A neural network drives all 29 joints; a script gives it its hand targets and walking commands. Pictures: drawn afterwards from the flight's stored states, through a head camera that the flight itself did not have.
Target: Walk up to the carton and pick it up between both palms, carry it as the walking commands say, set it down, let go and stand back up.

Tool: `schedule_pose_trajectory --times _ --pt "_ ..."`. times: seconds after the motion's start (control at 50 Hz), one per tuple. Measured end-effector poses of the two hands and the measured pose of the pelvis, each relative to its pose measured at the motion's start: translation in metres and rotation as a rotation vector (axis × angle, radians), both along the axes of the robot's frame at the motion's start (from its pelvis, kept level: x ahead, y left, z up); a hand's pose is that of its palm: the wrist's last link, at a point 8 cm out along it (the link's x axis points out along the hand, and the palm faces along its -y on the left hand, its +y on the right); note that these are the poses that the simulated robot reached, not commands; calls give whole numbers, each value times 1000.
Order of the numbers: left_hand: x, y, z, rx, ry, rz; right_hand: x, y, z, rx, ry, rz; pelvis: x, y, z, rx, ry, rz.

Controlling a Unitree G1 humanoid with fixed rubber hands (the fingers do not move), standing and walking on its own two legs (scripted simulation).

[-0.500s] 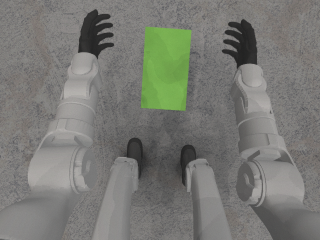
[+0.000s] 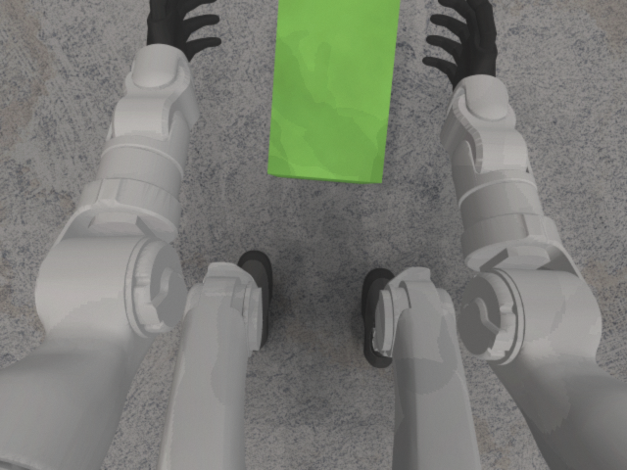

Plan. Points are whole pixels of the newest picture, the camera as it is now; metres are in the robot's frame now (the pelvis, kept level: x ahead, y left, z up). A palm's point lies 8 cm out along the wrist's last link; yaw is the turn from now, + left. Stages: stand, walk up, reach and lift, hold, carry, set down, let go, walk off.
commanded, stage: reach and lift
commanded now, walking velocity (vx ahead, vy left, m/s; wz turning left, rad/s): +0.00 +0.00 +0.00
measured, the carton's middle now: (329, 92) +0.56 -0.02 -0.40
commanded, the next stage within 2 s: none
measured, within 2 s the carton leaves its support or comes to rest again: neither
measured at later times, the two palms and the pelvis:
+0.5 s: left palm (209, 90) +0.53 +0.15 -0.27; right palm (434, 107) +0.51 -0.16 -0.28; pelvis -0.02 +0.00 -0.08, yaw +0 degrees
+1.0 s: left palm (220, 86) +0.54 +0.14 -0.31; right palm (424, 103) +0.52 -0.16 -0.32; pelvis -0.02 -0.01 -0.12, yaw -1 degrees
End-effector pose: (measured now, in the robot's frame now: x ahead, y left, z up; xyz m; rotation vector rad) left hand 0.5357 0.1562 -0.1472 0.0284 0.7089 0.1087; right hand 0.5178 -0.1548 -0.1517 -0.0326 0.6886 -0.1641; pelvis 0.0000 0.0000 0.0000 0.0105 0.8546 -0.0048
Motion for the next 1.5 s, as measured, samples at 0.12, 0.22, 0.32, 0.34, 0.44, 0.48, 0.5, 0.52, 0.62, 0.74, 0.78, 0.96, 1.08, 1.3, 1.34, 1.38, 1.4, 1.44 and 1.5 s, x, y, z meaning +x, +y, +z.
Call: schedule_pose_trajectory --times 0.12,0.22,0.32,0.34,0.44,0.48,0.5,0.52,0.62,0.74,0.78,0.96,1.08,1.3,1.34,1.38,1.4,1.44,1.5 --pt "-1 -1 -37 0 18 -8 0 7 -36 22 12 -3 -3 1 -21 -4 -22 3" --pt "2 -3 -60 -1 13 -13 -2 11 -63 39 26 -6 -5 1 -39 -5 -41 6" --pt "4 -5 -79 -5 19 -16 -1 8 -83 40 29 -18 -10 1 -56 -8 -74 6" --pt "3 -5 -83 -5 21 -16 -1 6 -86 36 29 -18 -11 1 -59 -8 -80 6" --pt "-4 -5 -108 4 61 -23 -5 -1 -108 39 48 -36 -15 0 -73 -9 -112 5" --pt "-9 -5 -122 6 83 -24 -8 -3 -120 35 68 -34 -16 0 -78 -9 -117 5" --pt "-10 -5 -128 4 83 -24 -9 -4 -126 39 71 -39 -17 0 -81 -10 -121 4" --pt "-10 -6 -133 1 84 -25 -9 -4 -131 46 71 -44 -17 0 -83 -10 -125 4" --pt "-11 -8 -162 6 96 -36 -10 -3 -160 68 92 -44 -19 -1 -98 -11 -148 2" --pt "-2 -6 -175 10 64 -35 9 -3 -164 83 25 -30 -22 -1 -114 -13 -204 -12" --pt "0 -7 -175 14 58 -35 9 -3 -166 84 25 -25 -23 -2 -119 -10 -220 -14" --pt "6 -12 -166 7 47 -33 6 -3 -167 72 40 1 -24 -5 -123 -3 -237 -15" --pt "4 -13 -168 0 53 -40 6 -1 -167 60 41 19 -24 -5 -123 -5 -236 -15" --pt "6 -41 -166 -29 41 -94 8 4 -165 41 39 58 -24 -5 -123 -5 -237 -15" --pt "6 -41 -166 -26 42 -96 8 4 -165 40 39 60 -24 -5 -123 -5 -237 -15" --pt "7 -41 -166 -18 42 -103 8 4 -165 30 40 70 -24 -5 -123 -5 -237 -15" --pt "7 -41 -166 -16 43 -105 9 4 -164 23 41 77 -24 -5 -123 -5 -238 -16" --pt "7 -41 -166 -17 45 -109 10 4 -164 17 46 90 -24 -5 -124 -5 -241 -16" --pt "8 -41 -165 -18 52 -117 10 4 -163 26 56 102 -24 -5 -126 -6 -247 -17"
